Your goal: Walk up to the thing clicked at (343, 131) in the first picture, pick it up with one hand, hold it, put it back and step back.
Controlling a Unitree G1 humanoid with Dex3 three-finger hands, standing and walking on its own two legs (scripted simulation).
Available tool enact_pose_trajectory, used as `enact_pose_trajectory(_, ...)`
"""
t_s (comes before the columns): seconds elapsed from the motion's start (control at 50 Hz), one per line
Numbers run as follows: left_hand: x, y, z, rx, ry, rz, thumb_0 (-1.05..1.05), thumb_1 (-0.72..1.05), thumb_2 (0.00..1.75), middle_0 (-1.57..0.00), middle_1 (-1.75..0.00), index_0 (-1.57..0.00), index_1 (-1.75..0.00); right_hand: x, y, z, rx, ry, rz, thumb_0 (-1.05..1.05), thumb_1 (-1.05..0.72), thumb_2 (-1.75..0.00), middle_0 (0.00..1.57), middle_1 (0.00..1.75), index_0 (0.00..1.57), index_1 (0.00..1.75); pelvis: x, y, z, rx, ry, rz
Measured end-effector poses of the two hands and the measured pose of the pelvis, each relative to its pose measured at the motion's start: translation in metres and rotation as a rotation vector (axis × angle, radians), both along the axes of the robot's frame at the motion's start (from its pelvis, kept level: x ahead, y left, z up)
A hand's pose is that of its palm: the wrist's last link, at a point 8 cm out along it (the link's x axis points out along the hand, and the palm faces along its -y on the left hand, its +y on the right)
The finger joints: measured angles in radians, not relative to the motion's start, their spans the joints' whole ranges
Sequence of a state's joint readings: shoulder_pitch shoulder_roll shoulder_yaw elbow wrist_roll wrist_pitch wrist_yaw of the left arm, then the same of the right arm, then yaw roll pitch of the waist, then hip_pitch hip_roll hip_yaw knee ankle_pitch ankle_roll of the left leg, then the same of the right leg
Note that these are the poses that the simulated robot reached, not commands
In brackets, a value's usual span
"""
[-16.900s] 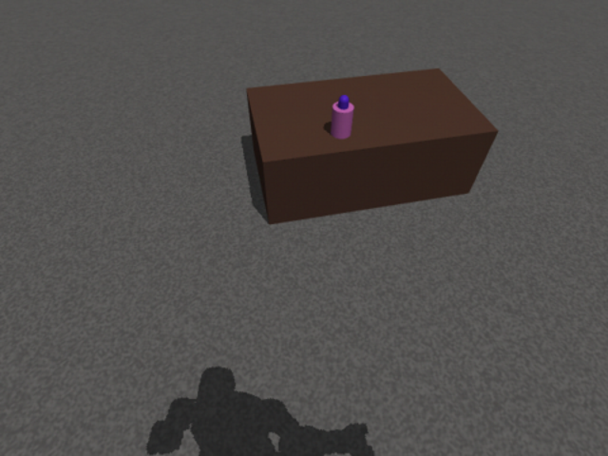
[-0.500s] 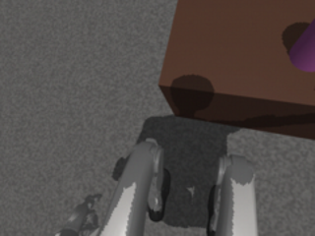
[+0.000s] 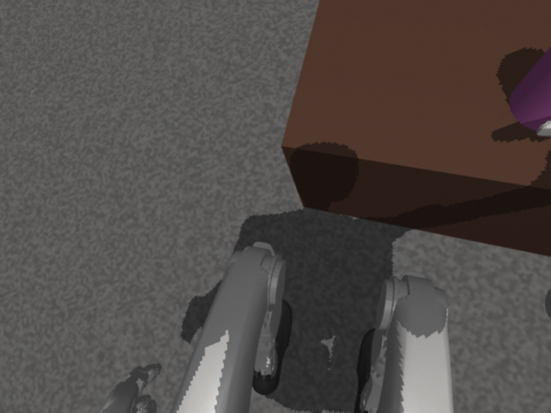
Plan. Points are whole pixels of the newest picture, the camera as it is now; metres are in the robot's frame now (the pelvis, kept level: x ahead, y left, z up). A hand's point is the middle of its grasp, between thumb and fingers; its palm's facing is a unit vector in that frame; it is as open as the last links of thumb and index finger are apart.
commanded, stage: close in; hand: right
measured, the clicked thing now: out of the picture +0.56 -0.27 +0.03
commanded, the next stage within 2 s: rest palm in 0.02 s
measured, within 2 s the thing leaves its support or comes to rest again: leaves its support in 1.50 s
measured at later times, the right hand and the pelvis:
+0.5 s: hand out of the picture +0.55 -0.28 +0.02, palm faces +0.28 +0.96 -0.02, open 16.1 cm; pelvis +0.00 +0.00 +0.00, yaw -1 degrees
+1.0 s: hand out of the picture +0.54 -0.28 +0.01, palm faces +0.29 +0.96 -0.02, open 11.4 cm; pelvis +0.00 +0.00 +0.00, yaw -1 degrees
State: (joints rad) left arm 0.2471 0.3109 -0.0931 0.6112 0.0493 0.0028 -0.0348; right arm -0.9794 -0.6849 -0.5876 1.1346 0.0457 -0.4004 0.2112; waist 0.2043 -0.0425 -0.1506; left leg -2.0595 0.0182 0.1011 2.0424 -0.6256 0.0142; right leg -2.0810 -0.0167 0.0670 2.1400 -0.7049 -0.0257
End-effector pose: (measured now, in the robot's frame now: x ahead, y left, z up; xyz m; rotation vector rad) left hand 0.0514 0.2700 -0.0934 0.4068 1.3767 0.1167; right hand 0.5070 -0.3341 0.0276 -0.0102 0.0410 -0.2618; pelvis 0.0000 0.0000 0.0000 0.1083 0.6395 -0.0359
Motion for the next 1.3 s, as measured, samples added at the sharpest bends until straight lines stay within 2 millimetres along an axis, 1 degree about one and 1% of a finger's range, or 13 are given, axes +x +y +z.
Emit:
enact_pose_trajectory(0.08,0.007,0.003,0.003,0.003,0.016,-0.010,0.00,0.89,0.91,-0.20,-0.30,-0.20,-0.30,0.000,0.004,-0.006,0.013,-0.001,-0.007,-0.02,0.54,-0.05,0.04,0.04,0.03,0.05,0.004,0.001,0.004,-0.004,0.011,-0.003)
enact_pose_trajectory(0.2,0.020,0.006,0.003,0.011,0.020,-0.026,0.00,0.88,0.91,-0.20,-0.30,-0.20,-0.30,0.002,0.010,-0.010,0.014,-0.017,-0.025,-0.02,0.50,-0.06,0.04,0.05,0.03,0.05,0.009,0.002,0.005,-0.009,0.016,-0.009)
enact_pose_trajectory(0.32,0.029,0.006,-0.001,0.004,0.010,-0.035,0.00,0.86,0.94,-0.20,-0.29,-0.19,-0.31,0.003,0.012,-0.009,0.003,-0.024,-0.031,-0.02,0.46,-0.08,0.05,0.05,0.04,0.06,0.008,0.002,0.005,-0.013,0.011,-0.010)
enact_pose_trajectory(0.38,0.030,0.005,-0.004,-0.001,0.007,-0.036,0.00,0.86,0.94,-0.20,-0.29,-0.19,-0.31,0.002,0.012,-0.007,-0.001,-0.021,-0.030,-0.02,0.44,-0.08,0.09,0.07,0.08,0.08,0.007,0.002,0.004,-0.015,0.009,-0.012)
enact_pose_trajectory(0.5,0.027,0.002,-0.007,-0.006,0.010,-0.040,0.00,0.87,0.93,-0.21,-0.29,-0.19,-0.30,0.004,0.011,-0.007,-0.007,-0.024,-0.021,-0.02,0.42,-0.12,0.24,0.16,0.23,0.16,0.003,0.002,0.000,-0.014,0.007,-0.014)
enact_pose_trajectory(0.58,0.022,0.002,-0.009,-0.001,0.024,-0.041,0.00,0.88,0.92,-0.21,-0.29,-0.20,-0.30,0.007,0.010,-0.010,-0.005,-0.027,-0.018,-0.02,0.39,-0.16,0.36,0.24,0.34,0.25,0.002,0.002,-0.004,-0.012,0.008,-0.013)
enact_pose_trajectory(0.78,0.007,0.001,-0.014,0.000,0.058,-0.028,0.00,0.88,0.92,-0.21,-0.30,-0.20,-0.30,0.005,0.011,-0.015,-0.011,-0.021,-0.017,-0.02,0.30,-0.34,0.68,0.50,0.67,0.51,-0.001,0.000,-0.009,-0.010,-0.001,-0.015)
enact_pose_trajectory(0.84,0.005,0.000,-0.012,-0.001,0.056,-0.020,0.00,0.88,0.92,-0.21,-0.29,-0.20,-0.30,0.003,0.010,-0.014,-0.009,-0.016,-0.029,-0.02,0.30,-0.41,0.74,0.58,0.75,0.60,-0.001,0.000,-0.008,-0.011,-0.001,-0.015)
enact_pose_trajectory(0.96,0.007,-0.001,-0.008,0.001,0.050,-0.012,0.00,0.89,0.91,-0.21,-0.29,-0.20,-0.30,0.001,0.012,-0.014,-0.010,-0.016,-0.030,-0.01,0.38,-0.60,0.73,0.70,0.74,0.71,0.000,0.000,-0.005,-0.009,0.003,-0.015)
enact_pose_trajectory(1.12,0.016,0.000,-0.003,0.006,0.033,-0.010,0.00,0.90,0.91,-0.21,-0.29,-0.20,-0.30,-0.003,0.015,-0.014,-0.011,-0.011,-0.026,-0.01,0.42,-0.90,0.68,0.82,0.69,0.84,0.004,-0.002,0.001,-0.008,0.008,-0.017)
enact_pose_trajectory(1.3,0.027,0.000,-0.002,0.000,0.008,-0.014,0.00,0.89,0.91,-0.21,-0.30,-0.21,-0.30,-0.008,0.019,-0.013,-0.012,-0.004,-0.022,-0.01,0.51,-1.05,0.64,0.95,0.65,0.97,0.005,-0.002,0.006,-0.012,0.007,-0.018)
